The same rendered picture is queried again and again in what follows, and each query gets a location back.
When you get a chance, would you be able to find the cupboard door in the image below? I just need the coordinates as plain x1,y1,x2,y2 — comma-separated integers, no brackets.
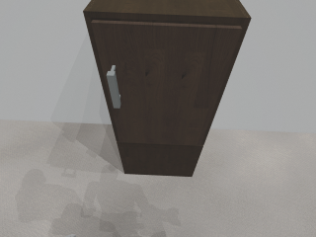
91,20,242,146

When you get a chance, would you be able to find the handle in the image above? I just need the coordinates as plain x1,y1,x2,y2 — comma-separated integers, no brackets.
106,65,121,109

